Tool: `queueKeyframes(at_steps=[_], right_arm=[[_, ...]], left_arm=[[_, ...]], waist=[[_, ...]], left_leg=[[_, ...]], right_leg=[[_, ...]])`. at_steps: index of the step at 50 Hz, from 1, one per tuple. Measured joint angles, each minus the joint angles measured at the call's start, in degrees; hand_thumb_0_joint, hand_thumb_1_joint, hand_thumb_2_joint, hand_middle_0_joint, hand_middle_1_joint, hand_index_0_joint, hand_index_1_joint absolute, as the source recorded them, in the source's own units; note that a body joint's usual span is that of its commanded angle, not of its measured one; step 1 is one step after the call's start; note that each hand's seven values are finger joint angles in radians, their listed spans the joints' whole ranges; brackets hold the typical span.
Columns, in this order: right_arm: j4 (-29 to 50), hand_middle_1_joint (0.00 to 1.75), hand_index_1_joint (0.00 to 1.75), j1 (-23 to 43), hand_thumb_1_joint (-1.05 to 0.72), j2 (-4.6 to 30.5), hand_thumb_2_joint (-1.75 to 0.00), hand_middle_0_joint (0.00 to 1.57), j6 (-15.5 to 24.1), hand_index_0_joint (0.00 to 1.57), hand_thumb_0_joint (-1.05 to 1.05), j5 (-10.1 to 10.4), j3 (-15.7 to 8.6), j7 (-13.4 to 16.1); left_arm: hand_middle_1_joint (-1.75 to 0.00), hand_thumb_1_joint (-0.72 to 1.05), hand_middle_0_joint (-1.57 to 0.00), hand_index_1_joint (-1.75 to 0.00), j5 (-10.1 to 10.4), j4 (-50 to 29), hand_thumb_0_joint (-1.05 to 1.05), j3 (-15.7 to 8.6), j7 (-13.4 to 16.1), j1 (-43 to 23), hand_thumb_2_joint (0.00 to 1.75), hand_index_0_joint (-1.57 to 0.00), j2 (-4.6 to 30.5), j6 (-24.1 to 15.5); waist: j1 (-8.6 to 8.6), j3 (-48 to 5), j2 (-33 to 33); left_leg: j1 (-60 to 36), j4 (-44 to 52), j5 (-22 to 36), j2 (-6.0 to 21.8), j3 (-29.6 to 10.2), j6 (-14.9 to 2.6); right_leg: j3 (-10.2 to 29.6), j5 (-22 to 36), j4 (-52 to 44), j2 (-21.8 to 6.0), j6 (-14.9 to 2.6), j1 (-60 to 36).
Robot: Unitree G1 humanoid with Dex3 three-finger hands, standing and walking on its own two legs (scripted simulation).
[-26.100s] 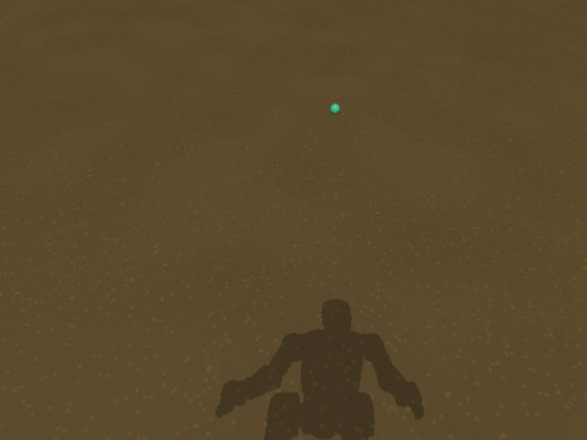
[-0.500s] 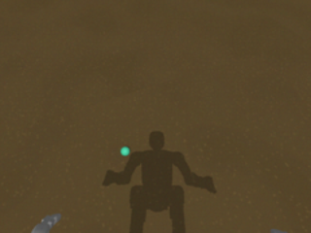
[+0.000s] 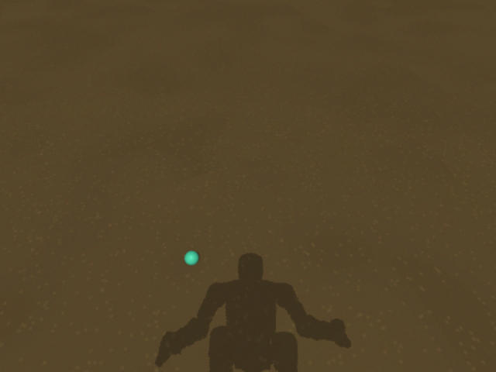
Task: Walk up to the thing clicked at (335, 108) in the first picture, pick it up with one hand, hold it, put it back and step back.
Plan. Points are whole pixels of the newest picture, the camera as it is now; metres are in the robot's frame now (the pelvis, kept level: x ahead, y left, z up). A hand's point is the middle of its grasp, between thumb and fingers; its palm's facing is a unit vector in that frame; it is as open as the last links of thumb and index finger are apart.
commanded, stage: walk up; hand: left
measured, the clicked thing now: (191, 257) +0.77 +0.30 -0.73
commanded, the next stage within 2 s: stand in 0.98 s
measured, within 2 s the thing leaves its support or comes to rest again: neither
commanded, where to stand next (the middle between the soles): +0.39 +0.04 m, yaw +3 degrees
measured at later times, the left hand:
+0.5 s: hand out of the picture +0.12 +0.27 -0.14, palm faces +0.05 -0.93 -0.36, open 7.4 cm
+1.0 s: hand out of the picture +0.13 +0.28 -0.14, palm faces +0.10 -0.94 -0.32, open 7.4 cm
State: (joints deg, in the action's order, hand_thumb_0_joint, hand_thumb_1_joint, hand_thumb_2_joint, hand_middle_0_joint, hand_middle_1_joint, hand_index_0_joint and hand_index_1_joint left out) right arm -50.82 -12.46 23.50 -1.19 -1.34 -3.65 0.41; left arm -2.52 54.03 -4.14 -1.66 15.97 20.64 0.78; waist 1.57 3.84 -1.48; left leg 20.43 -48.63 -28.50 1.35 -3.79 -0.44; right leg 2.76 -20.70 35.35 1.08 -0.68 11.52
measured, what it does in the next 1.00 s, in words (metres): steps on the spot: left foot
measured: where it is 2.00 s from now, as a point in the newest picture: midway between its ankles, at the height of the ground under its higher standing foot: outside the picture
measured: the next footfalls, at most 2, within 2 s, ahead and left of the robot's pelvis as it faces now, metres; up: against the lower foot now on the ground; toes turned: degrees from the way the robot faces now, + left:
left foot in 0.20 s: +0.07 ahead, +0.14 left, +0.00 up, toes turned +2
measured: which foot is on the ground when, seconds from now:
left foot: up 0.00-0.18, down 0.20-1.00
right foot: down 0.00-1.00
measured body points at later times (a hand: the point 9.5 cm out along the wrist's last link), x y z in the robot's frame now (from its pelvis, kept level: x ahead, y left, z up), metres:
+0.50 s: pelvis +0.03 +0.01 +0.00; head +0.06 +0.01 +0.45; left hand +0.12 +0.32 -0.12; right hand +0.12 -0.30 -0.12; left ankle +0.03 +0.14 -0.72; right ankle +0.05 -0.12 -0.73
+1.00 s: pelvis +0.04 +0.02 +0.02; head +0.05 +0.03 +0.47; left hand +0.13 +0.33 -0.11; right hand +0.16 -0.27 -0.11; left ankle +0.03 +0.14 -0.73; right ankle +0.05 -0.12 -0.73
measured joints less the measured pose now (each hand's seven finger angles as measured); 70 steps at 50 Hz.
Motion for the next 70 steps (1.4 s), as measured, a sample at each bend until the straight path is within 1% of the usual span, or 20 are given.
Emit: queueKeyframes(at_steps=[1,3,5,8,10,11,13,16,18,20,21,23,25,27,29,33,44,49,58,70], right_arm=[[-0.55,0.30,0.30,-0.34,-0.90,0.08,-0.90,0.20,0.02,0.21,0.01,0.27,0.07,-0.26],[-1.36,0.30,0.30,-1.14,-0.90,0.37,-0.90,0.20,0.43,0.21,0.01,0.59,0.06,-0.57],[-2.15,0.30,0.30,-1.86,-0.90,0.34,-0.90,0.20,0.68,0.21,0.01,0.51,0.16,-0.77],[-3.41,0.30,0.30,-2.41,-0.90,-0.32,-0.90,0.20,1.05,0.20,0.01,0.36,0.54,-1.18],[-4.11,0.30,0.30,-2.61,-0.90,-0.97,-0.90,0.20,1.60,0.20,0.01,0.27,0.61,-1.35],[-4.56,0.30,0.30,-2.35,-0.90,-1.61,-0.90,0.20,1.88,0.21,0.01,0.19,0.56,-1.31],[-4.94,0.30,0.30,-1.69,-0.90,-3.15,-0.90,0.20,2.47,0.21,0.01,-0.23,0.67,-1.16],[-4.51,0.30,0.30,-1.53,-0.90,-4.27,-0.90,0.20,3.12,0.21,0.01,-0.47,1.14,-1.44],[-4.29,0.30,0.30,-1.37,-0.90,-4.68,-0.90,0.21,3.24,0.21,0.01,-0.61,1.40,-1.34],[-4.16,0.30,0.30,-0.87,-0.90,-4.60,-0.90,0.21,3.40,0.21,0.01,-0.40,1.57,-1.12],[-4.16,0.30,0.30,-0.51,-0.90,-4.39,-0.90,0.21,3.34,0.21,0.01,-0.16,1.66,-1.01],[-4.43,0.30,0.30,0.55,-0.90,-3.77,-0.90,0.21,2.76,0.21,0.01,0.61,1.77,-0.75],[-4.98,0.30,0.30,1.66,-0.90,-3.04,-0.90,0.21,1.82,0.21,0.01,1.40,1.69,-0.35],[-5.41,0.30,0.30,2.24,-0.90,-2.84,-0.90,0.20,1.34,0.21,0.01,1.60,1.59,-0.09],[-6.11,0.30,0.30,2.61,-0.90,-2.60,-0.90,0.20,1.62,0.21,0.01,1.41,1.61,-0.09],[-8.08,0.30,0.30,3.73,-0.90,-2.85,-0.90,0.20,1.93,0.20,0.01,1.14,2.21,-0.40],[-10.53,0.30,0.30,7.32,-0.90,-4.42,-0.90,0.20,1.98,0.21,0.01,0.80,2.82,-0.32],[-11.37,0.30,0.30,8.06,-0.90,-4.35,-0.90,0.20,1.84,0.21,0.01,0.64,2.81,-0.40],[-12.17,0.30,0.30,8.83,-0.90,-4.33,-0.90,0.20,2.16,0.21,0.01,0.87,3.22,-0.76],[-13.44,0.30,0.30,7.58,-0.90,-3.98,-0.90,0.20,1.79,0.21,0.01,0.85,3.40,-1.13]], left_arm=[[-0.30,0.90,-0.20,-0.30,0.00,0.08,0.01,0.12,0.04,0.14,0.89,-0.21,-0.30,-0.17],[-0.30,0.90,-0.20,-0.30,0.17,0.16,0.01,0.31,0.24,-0.06,0.89,-0.21,-0.93,-0.68],[-0.30,0.90,-0.20,-0.30,0.33,-0.10,0.01,0.37,0.31,-0.54,0.89,-0.21,-1.10,-1.38],[-0.30,0.90,-0.21,-0.30,0.45,-0.80,0.00,0.38,0.27,-1.50,0.89,-0.21,-0.52,-1.92],[-0.30,0.90,-0.21,-0.30,0.79,-1.02,0.00,0.48,0.31,-2.54,0.89,-0.21,0.16,-1.65],[-0.30,0.90,-0.20,-0.30,0.99,-1.03,0.00,0.49,0.42,-3.16,0.89,-0.21,0.67,-1.39],[-0.30,0.90,-0.20,-0.30,1.52,-0.77,0.00,0.46,0.82,-3.91,0.89,-0.21,1.50,-0.80],[-0.30,0.90,-0.20,-0.30,2.00,0.27,0.00,0.80,1.07,-4.83,0.89,-0.21,1.82,-0.05],[-0.30,0.90,-0.20,-0.30,2.14,0.42,0.00,0.89,1.07,-5.39,0.89,-0.21,2.08,-0.18],[-0.30,0.90,-0.20,-0.30,2.35,0.39,0.00,0.98,1.12,-6.03,0.89,-0.21,2.06,-0.77],[-0.30,0.90,-0.20,-0.30,2.39,0.47,0.00,1.00,1.17,-6.48,0.89,-0.21,1.93,-1.16],[-0.30,0.90,-0.20,-0.30,2.18,0.86,0.00,0.96,1.45,-7.50,0.89,-0.21,1.42,-1.94],[-0.30,0.91,-0.20,-0.30,1.81,1.46,0.00,1.25,1.71,-8.11,0.89,-0.21,0.25,-2.35],[-0.30,0.90,-0.20,-0.30,1.51,1.96,0.00,1.85,1.45,-8.18,0.89,-0.21,-0.32,-2.17],[-0.30,0.90,-0.20,-0.30,1.53,2.62,0.00,2.20,1.31,-8.65,0.89,-0.21,-0.86,-1.69],[-0.30,0.90,-0.20,-0.30,2.06,3.57,0.00,2.31,1.31,-10.41,0.89,-0.21,-1.56,-1.67],[-0.30,0.90,-0.20,-0.30,2.46,6.02,0.00,1.72,1.52,-13.69,0.89,-0.21,-0.39,-1.23],[-0.30,0.90,-0.20,-0.30,2.17,7.40,0.00,1.68,1.25,-13.43,0.89,-0.21,-0.25,-1.06],[-0.30,0.90,-0.20,-0.30,2.19,10.99,0.00,2.97,0.95,-11.37,0.89,-0.21,-0.55,-1.06],[-0.30,0.90,-0.20,-0.30,1.87,12.09,0.00,3.85,0.82,-9.75,0.89,-0.21,-0.59,-1.43]], waist=[[0.32,-0.38,0.09],[0.09,-0.79,-0.60],[0.05,-0.92,-1.11],[0.02,-0.60,-0.95],[-0.33,-0.21,-0.40],[-0.36,0.37,0.63],[-0.15,1.06,3.17],[-1.42,0.47,3.26],[-1.68,0.37,3.55],[-1.84,0.71,3.56],[-1.87,1.04,3.40],[-1.78,1.89,2.65],[-2.12,1.95,0.68],[-1.99,0.86,0.55],[-2.16,0.15,0.60],[-1.68,-0.35,0.85],[-1.30,0.17,2.43],[-1.03,0.24,2.39],[-0.75,0.70,2.06],[-0.83,-0.21,1.57]], left_leg=[[0.24,-1.15,0.05,-0.95,-0.11,0.04],[0.56,-1.30,1.54,-1.75,-0.78,0.15],[0.32,0.47,2.50,-1.74,-0.93,0.38],[-1.59,6.93,3.21,-1.22,0.30,0.67],[-3.86,13.35,7.42,-1.29,1.51,0.65],[-4.75,15.50,12.72,-2.00,1.87,0.56],[-5.77,16.60,14.25,-3.31,3.35,0.32],[-5.90,16.79,13.15,-2.49,2.79,-0.43],[-6.61,17.89,13.34,-1.98,2.79,-0.17],[-7.04,18.22,13.29,-1.55,2.86,0.34],[-7.06,17.74,12.93,-1.34,2.79,0.58],[-6.75,15.46,11.50,-0.71,2.50,1.18],[-6.15,13.27,10.41,0.34,1.18,1.17],[-6.24,12.91,7.40,-0.28,1.00,0.63],[-7.46,15.28,11.22,-0.74,1.30,0.84],[-8.93,17.18,11.13,-1.13,1.37,1.30],[-10.67,21.07,13.36,-1.28,0.94,1.02],[-11.09,22.66,14.51,-1.46,0.77,0.84],[-13.64,27.49,17.41,-1.69,1.33,0.74],[-14.11,29.66,19.29,-1.66,1.45,0.90]], right_leg=[[0.31,0.18,-0.51,-0.51,-0.19,-0.18],[-0.26,1.11,-2.30,-1.15,0.14,-0.91],[-0.93,1.62,-3.37,-1.51,0.61,-1.23],[-1.84,1.39,-3.52,-2.11,1.22,-1.29],[-2.62,0.38,-2.31,-2.76,1.76,-0.94],[-2.45,-0.42,-1.06,-3.55,2.10,-0.69],[-0.95,-1.69,2.50,-4.74,1.39,0.67],[-0.89,-8.90,9.32,-2.42,0.00,3.56],[-1.46,-9.98,9.70,-2.06,-0.45,4.59],[-2.27,-7.55,5.72,-2.34,-0.34,4.48],[-2.67,-4.45,1.87,-2.42,-0.26,3.66],[-3.20,5.55,-3.63,-2.04,0.34,1.91],[-4.32,5.30,-3.88,-0.91,0.63,1.13],[-4.22,3.83,-3.04,-1.30,0.58,1.38],[-4.25,2.81,-2.34,-2.02,0.82,1.19],[-4.27,3.23,-4.12,-2.51,1.29,-0.25],[-4.78,5.97,-9.05,-2.66,1.60,-2.66],[-4.98,7.31,-11.15,-2.84,1.84,-3.42],[-4.47,10.01,-15.32,-3.12,2.16,-5.49],[-4.34,11.44,-16.55,-3.11,2.03,-5.47]])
